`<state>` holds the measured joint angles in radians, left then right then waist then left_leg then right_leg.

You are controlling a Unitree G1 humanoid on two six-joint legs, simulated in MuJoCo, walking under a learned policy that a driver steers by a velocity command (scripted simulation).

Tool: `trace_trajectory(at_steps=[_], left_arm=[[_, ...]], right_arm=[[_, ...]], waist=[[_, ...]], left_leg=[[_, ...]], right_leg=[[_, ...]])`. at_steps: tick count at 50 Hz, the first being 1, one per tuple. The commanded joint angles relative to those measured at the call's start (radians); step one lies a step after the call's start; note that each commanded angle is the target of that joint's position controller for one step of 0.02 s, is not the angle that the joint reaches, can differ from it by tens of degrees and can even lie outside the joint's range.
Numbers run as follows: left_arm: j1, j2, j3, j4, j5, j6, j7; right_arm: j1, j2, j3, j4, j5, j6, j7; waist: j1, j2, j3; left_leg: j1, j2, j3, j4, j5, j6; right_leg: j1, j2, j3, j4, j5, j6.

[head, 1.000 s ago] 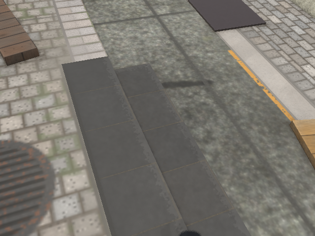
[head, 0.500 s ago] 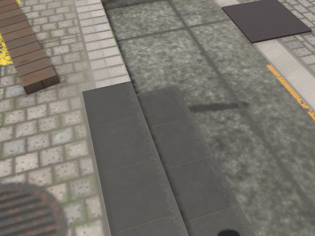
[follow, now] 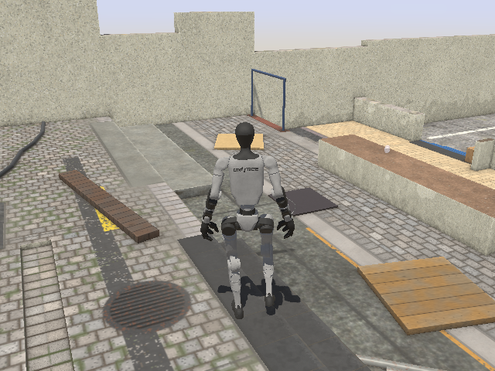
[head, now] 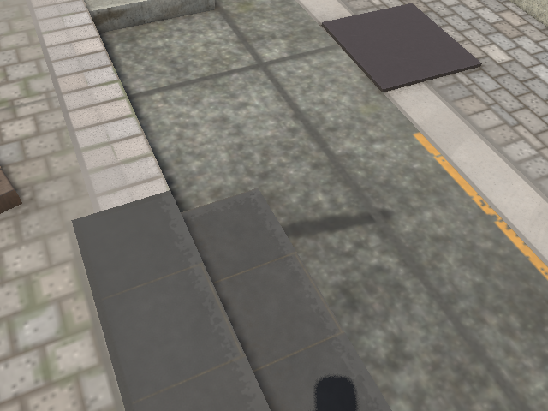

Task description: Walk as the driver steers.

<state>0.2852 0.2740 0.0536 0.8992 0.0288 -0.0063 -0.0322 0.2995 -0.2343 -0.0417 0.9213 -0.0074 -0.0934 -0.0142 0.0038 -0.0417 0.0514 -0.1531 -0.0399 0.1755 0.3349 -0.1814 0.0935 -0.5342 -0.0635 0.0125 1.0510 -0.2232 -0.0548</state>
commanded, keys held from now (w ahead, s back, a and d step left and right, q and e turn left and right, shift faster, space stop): w+e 0.72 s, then e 0.28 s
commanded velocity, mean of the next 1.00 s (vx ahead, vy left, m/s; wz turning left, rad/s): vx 0.44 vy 0.00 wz -0.56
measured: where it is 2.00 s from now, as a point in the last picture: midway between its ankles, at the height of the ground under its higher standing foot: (321, 397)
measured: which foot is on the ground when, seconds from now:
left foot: down 0.00-0.34, up 0.36-0.70, down 0.72-1.00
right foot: up 0.00-0.24, down 0.26-0.74, up 0.76-1.00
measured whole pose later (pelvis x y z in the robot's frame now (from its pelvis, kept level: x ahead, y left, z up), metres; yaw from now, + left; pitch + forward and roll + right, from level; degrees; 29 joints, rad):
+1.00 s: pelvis +0.47 -0.08 -0.06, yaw -34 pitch -1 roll +3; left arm 0.05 0.33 0.08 0.63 0.00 0.04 -0.08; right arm 0.34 -0.26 -0.07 0.84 -0.03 -0.08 -0.05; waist -0.03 -0.04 0.10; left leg -0.31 0.06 0.16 0.93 -0.58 -0.01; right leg -0.48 0.03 -0.01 0.63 0.37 0.00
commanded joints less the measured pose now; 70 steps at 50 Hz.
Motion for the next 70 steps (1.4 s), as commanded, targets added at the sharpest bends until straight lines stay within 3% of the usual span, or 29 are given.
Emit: trace_trajectory(at_steps=[1,3,12,16,17,18,19,21,25,27,34,36,37,38,39,41,44,46,49,51,52,53,54,57,58,59,61,65,70], left_arm=[[-0.007,0.013,0.004,-0.065,0.009,0.015,-0.014],[-0.066,0.004,0.001,-0.090,-0.002,0.005,-0.020],[-0.261,0.033,0.013,-0.193,0.029,0.018,-0.028],[0.042,0.057,0.043,-0.108,0.008,0.005,-0.006],[0.231,0.098,0.067,-0.061,0.008,0.000,0.007],[0.251,0.221,0.096,-0.049,-0.001,0.004,0.020],[0.263,0.246,0.088,-0.092,-0.004,0.001,0.025],[0.086,0.167,0.067,-0.132,0.010,0.003,0.045],[-0.056,0.147,0.050,-0.161,-0.010,-0.050,0.040],[-0.026,0.166,0.057,-0.138,-0.011,-0.053,0.028],[0.044,0.180,0.062,-0.163,0.007,-0.047,0.035],[-0.095,0.202,0.073,-0.198,-0.011,-0.049,0.029],[-0.101,0.135,0.061,-0.241,-0.041,-0.050,0.021],[-0.055,0.084,0.037,-0.269,-0.039,-0.044,0.038],[-0.092,0.133,0.045,-0.242,-0.016,-0.028,0.049],[-0.179,0.173,0.066,-0.267,-0.016,0.005,0.034],[-0.147,0.098,0.053,-0.291,-0.006,0.045,-0.029],[-0.102,0.043,0.032,-0.289,-0.030,0.054,-0.060],[-0.091,0.043,0.018,-0.260,-0.039,0.050,-0.055],[0.031,0.071,0.028,-0.205,-0.004,0.045,-0.024],[0.187,0.099,0.042,-0.137,0.009,0.030,-0.016],[0.234,0.180,0.061,-0.107,0.017,0.013,-0.007],[0.206,0.236,0.058,-0.150,-0.008,-0.005,0.004],[0.032,0.135,0.020,-0.210,-0.034,-0.007,0.034],[-0.030,0.154,0.026,-0.210,-0.019,-0.013,0.058],[-0.090,0.101,0.005,-0.203,-0.012,-0.017,0.067],[-0.023,0.056,-0.020,-0.133,-0.011,-0.026,0.061],[0.015,0.037,-0.038,-0.059,-0.011,-0.022,0.062],[0.003,0.090,-0.016,-0.067,0.000,0.029,0.062]], right_arm=[[0.001,-0.110,-0.025,-0.051,-0.004,-0.027,-0.008],[-0.011,-0.081,-0.016,-0.054,-0.001,-0.032,-0.004],[0.165,-0.121,-0.028,-0.026,-0.034,-0.007,-0.020],[0.046,-0.195,-0.040,-0.071,-0.015,0.019,-0.005],[-0.038,-0.218,-0.047,-0.096,0.008,0.019,0.009],[-0.078,-0.141,-0.037,-0.145,0.009,0.002,0.026],[-0.130,-0.153,-0.028,-0.208,-0.004,-0.020,0.024],[-0.149,-0.172,-0.032,-0.201,0.003,-0.021,0.018],[-0.220,-0.115,-0.019,-0.233,-0.030,0.058,0.025],[-0.240,-0.077,-0.004,-0.238,-0.042,0.070,0.035],[-0.287,-0.192,-0.029,-0.264,-0.042,0.034,0.039],[-0.004,-0.194,-0.039,-0.184,-0.050,0.020,0.026],[0.171,-0.243,-0.057,-0.145,-0.067,0.001,0.022],[0.127,-0.268,-0.063,-0.153,-0.048,-0.004,0.025],[0.053,-0.218,-0.055,-0.174,-0.042,-0.003,0.024],[-0.072,-0.190,-0.047,-0.193,-0.032,-0.003,0.003],[-0.145,-0.142,-0.036,-0.180,-0.022,-0.025,-0.027],[-0.157,-0.133,-0.039,-0.192,-0.022,-0.024,-0.041],[-0.115,-0.119,-0.048,-0.179,-0.026,-0.004,-0.048],[-0.096,-0.111,-0.043,-0.174,-0.021,0.021,-0.042],[-0.125,-0.112,-0.052,-0.176,-0.008,0.047,-0.049],[-0.058,-0.081,-0.052,-0.183,-0.002,0.069,-0.036],[0.075,-0.078,-0.038,-0.223,-0.010,0.083,-0.037],[0.103,-0.137,-0.032,-0.178,-0.040,0.105,-0.037],[0.117,-0.102,-0.021,-0.180,-0.046,0.120,-0.036],[0.091,-0.119,-0.022,-0.163,-0.040,0.134,-0.039],[0.032,-0.120,-0.028,-0.146,-0.010,0.144,-0.028],[-0.019,-0.034,0.011,-0.120,0.010,0.148,0.000],[-0.108,-0.070,-0.004,-0.161,0.006,0.148,0.010]], waist=[[0.020,0.108,-0.022],[0.024,0.127,-0.002],[-0.058,0.088,0.063],[0.088,0.064,-0.104],[0.217,-0.010,-0.180],[0.203,-0.271,-0.171],[0.188,-0.122,-0.205],[0.065,0.099,-0.004],[-0.028,0.056,0.081],[-0.021,0.014,0.027],[0.010,-0.024,-0.018],[-0.155,0.001,-0.092],[-0.222,0.265,-0.128],[-0.133,0.394,-0.135],[-0.117,0.201,-0.037],[-0.058,0.082,0.044],[0.045,0.145,0.003],[0.074,0.112,-0.034],[0.067,0.081,-0.015],[0.124,0.041,-0.050],[0.204,-0.028,-0.035],[0.174,-0.205,-0.047],[0.054,-0.162,-0.121],[-0.027,0.111,-0.202],[-0.042,0.009,-0.255],[-0.062,0.077,-0.212],[-0.048,0.084,-0.096],[-0.005,-0.039,-0.122],[0.023,-0.033,-0.063]], left_leg=[[-0.025,0.246,-0.098,-0.153,0.327,0.055],[-0.083,0.184,-0.018,-0.126,0.295,0.025],[0.214,0.353,-0.044,0.089,0.482,0.056],[-0.014,0.267,0.068,0.551,0.894,-0.004],[-0.259,0.212,0.082,0.907,0.666,-0.043],[-0.639,0.053,0.048,1.287,-0.300,-0.098],[-0.815,0.053,-0.143,1.299,-0.310,-0.099],[-0.750,0.145,-0.224,1.034,-0.187,-0.092],[-0.386,0.126,-0.159,0.575,-0.077,-0.104],[-0.253,0.079,-0.121,0.474,0.063,-0.087],[-0.381,0.121,-0.239,0.355,0.207,-0.065],[0.051,0.067,-0.183,0.281,0.182,-0.051],[0.351,0.184,-0.351,0.131,0.105,0.010],[0.383,0.402,-0.638,0.035,-0.037,0.058],[0.279,0.418,-0.644,0.040,-0.063,0.085],[0.008,0.396,-0.549,0.055,-0.149,0.074],[-0.346,0.270,-0.308,0.158,-0.286,0.007],[-0.494,0.212,-0.160,0.219,-0.311,-0.040],[-0.446,0.235,-0.111,0.390,-0.325,-0.041],[-0.394,0.224,-0.050,0.668,-0.170,-0.039],[-0.388,0.154,-0.003,1.012,-0.171,-0.043],[-0.603,0.041,0.015,1.442,-0.593,-0.047],[-0.806,0.080,-0.118,1.536,-0.554,-0.042],[-0.816,0.136,-0.185,1.388,-0.219,-0.075],[-0.770,0.144,-0.217,1.326,-0.177,-0.110],[-0.694,0.156,-0.246,1.199,-0.107,-0.149],[-0.510,0.158,-0.245,0.879,-0.031,-0.142],[-0.277,0.110,-0.200,0.525,0.014,-0.083],[-0.285,0.052,-0.154,0.446,-0.199,-0.054]], right_leg=[[-0.021,0.003,-0.037,-0.010,0.163,0.016],[0.031,0.032,-0.074,-0.157,0.345,0.013],[-0.185,0.016,-0.088,-0.192,0.178,-0.073],[0.403,0.166,-0.188,-0.311,0.036,-0.130],[0.709,0.130,-0.126,-0.445,0.159,-0.173],[0.909,-0.107,0.271,-0.584,0.191,-0.267],[0.915,-0.227,0.581,-0.700,0.250,-0.356],[0.613,-0.254,0.540,-0.758,0.096,-0.302],[0.209,-0.068,0.257,-0.885,0.066,-0.236],[0.212,-0.018,0.200,-0.868,0.157,-0.209],[0.545,-0.071,0.324,-0.537,0.219,-0.146],[0.303,-0.008,0.252,-0.246,0.409,-0.095],[-0.012,0.115,0.159,0.133,0.123,-0.014],[-0.251,0.132,0.102,0.187,-0.272,0.000],[-0.315,0.088,0.143,0.177,-0.251,-0.004],[-0.242,0.034,0.169,0.027,-0.114,-0.001],[0.094,0.080,0.038,-0.200,0.407,0.029],[0.318,0.122,-0.037,-0.328,0.616,0.048],[0.387,0.101,-0.053,-0.463,0.684,0.061],[0.495,0.115,-0.103,-0.538,0.659,0.021],[0.579,0.036,0.030,-0.805,0.616,-0.065],[0.763,-0.052,0.098,-0.634,1.167,-0.095],[0.867,-0.217,0.284,-0.442,1.637,-0.144],[0.701,-0.215,0.289,-0.531,1.159,-0.184],[0.601,-0.284,0.406,-0.555,0.908,-0.277],[0.474,-0.263,0.390,-0.639,0.743,-0.296],[0.341,-0.170,0.247,-0.671,0.808,-0.229],[0.389,-0.099,0.077,-0.664,0.941,-0.114],[0.435,-0.142,0.093,-0.625,0.723,-0.144]])
Keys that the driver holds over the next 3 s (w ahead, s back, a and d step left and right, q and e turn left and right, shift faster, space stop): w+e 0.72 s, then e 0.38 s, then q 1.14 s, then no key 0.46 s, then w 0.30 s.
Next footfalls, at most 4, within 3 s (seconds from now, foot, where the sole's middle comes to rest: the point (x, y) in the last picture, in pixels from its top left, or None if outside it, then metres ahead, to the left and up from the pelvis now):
0.26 right None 0.22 -0.10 -0.78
0.72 left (259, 394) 0.53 0.04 -0.78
1.04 right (342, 403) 0.55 -0.18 -0.91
1.50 left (301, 355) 0.68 -0.07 -0.91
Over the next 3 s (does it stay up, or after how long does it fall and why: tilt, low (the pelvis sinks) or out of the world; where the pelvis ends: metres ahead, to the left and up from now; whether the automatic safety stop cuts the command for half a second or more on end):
stays up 0.59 -0.12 -0.13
